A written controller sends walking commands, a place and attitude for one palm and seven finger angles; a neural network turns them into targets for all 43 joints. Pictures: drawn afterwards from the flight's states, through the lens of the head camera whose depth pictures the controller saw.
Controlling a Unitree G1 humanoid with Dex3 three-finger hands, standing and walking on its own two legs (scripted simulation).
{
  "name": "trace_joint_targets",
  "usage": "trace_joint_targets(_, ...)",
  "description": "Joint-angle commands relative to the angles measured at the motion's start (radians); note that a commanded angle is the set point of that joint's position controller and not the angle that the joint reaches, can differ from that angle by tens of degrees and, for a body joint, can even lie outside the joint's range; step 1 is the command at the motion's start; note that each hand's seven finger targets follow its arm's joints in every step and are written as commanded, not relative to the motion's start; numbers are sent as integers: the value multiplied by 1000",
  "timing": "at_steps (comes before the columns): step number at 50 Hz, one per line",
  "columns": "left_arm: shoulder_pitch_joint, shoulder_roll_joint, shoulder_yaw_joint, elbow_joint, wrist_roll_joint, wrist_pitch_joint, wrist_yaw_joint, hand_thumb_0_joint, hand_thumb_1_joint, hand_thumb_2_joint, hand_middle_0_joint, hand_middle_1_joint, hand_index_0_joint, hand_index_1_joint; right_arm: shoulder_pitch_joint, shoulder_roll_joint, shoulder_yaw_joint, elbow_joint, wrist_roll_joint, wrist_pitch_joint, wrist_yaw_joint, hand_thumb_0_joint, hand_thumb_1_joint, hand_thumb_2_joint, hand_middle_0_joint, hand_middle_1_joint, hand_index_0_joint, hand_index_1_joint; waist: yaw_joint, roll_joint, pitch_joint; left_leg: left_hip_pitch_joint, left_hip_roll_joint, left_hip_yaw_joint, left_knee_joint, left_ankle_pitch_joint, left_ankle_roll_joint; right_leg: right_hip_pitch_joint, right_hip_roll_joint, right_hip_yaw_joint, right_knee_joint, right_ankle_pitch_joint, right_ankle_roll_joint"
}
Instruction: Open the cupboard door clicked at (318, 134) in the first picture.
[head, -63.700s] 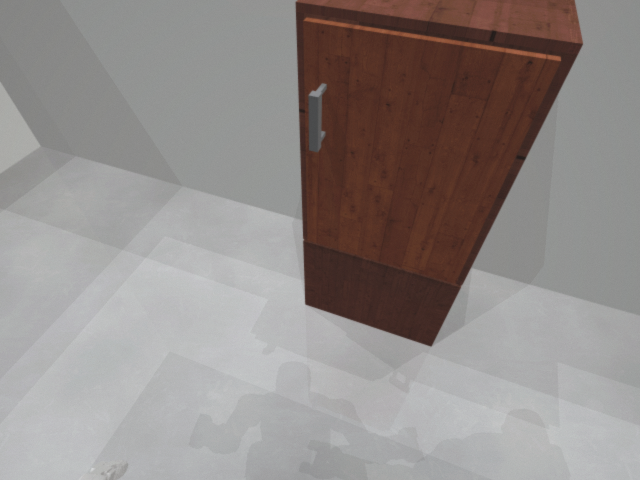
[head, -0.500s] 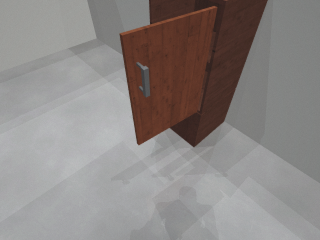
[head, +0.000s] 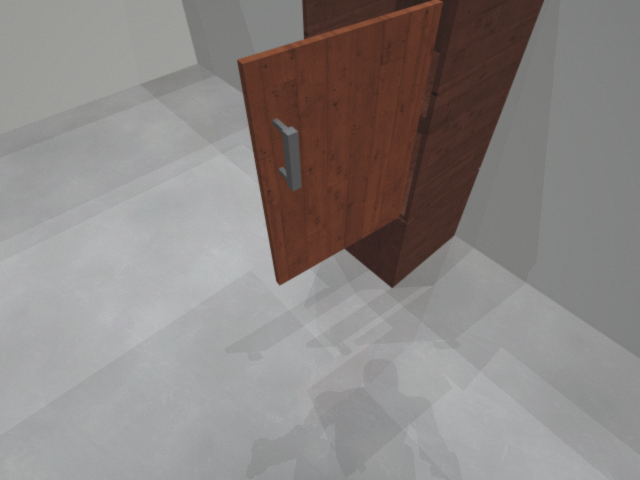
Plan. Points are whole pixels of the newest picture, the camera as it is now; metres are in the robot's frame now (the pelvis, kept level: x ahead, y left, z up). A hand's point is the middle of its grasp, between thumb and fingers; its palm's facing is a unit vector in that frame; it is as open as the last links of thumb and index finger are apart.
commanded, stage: look to check the result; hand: left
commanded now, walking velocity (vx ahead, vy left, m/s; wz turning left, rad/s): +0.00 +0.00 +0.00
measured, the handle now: (286, 155) +0.63 +0.10 +0.04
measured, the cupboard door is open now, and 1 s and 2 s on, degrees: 84 84 84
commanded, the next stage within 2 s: stand and wait in 0.12 s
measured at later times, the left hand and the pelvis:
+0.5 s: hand out of the picture +0.09 +0.23 -0.15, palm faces -0.02 -0.94 -0.34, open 7.4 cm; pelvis +0.02 -0.01 +0.00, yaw +0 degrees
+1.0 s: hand out of the picture +0.10 +0.23 -0.15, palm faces -0.03 -0.94 -0.33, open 7.4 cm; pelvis +0.02 -0.01 +0.00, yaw +0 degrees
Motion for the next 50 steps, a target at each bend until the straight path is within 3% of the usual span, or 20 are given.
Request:
trace_joint_targets(1,-22,196,32,-46,-1,-21,11,0,900,900,-200,-300,-200,-300,-15,-167,-29,-44,0,-21,-5,0,-900,-900,200,300,200,300,-5,-26,-52,27,123,-112,-51,115,15,0,-141,122,-72,117,-18)
trace_joint_targets(20,-79,251,37,-64,-2,-28,9,0,900,900,-200,-300,-200,-300,-72,-233,-29,-60,0,-24,-2,0,-900,-900,200,300,200,300,-4,-29,-93,64,132,-114,-63,171,8,54,-150,120,-90,198,-12)
trace_joint_targets(36,-81,261,35,-60,-4,-28,10,0,900,900,-200,-300,-200,-300,-68,-237,-28,-56,2,-25,-5,0,-900,-900,200,300,200,300,-6,-23,-100,84,135,-105,-63,198,6,73,-151,124,-89,261,-12)
trace_joint_targets(41,-83,257,34,-59,-4,-26,9,0,900,900,-200,-300,-200,-300,-67,-237,-27,-56,2,-23,-5,0,-900,-900,200,300,200,300,-7,-27,-76,75,136,-105,-72,175,5,60,-148,124,-97,222,-13)
trace_joint_targets(50,-76,259,36,-62,-3,-30,10,0,900,900,-200,-300,-200,-300,-67,-240,-29,-57,3,-27,-7,0,-900,-900,200,300,200,300,-5,-32,-98,93,137,-102,-65,198,7,69,-149,127,-95,260,-13)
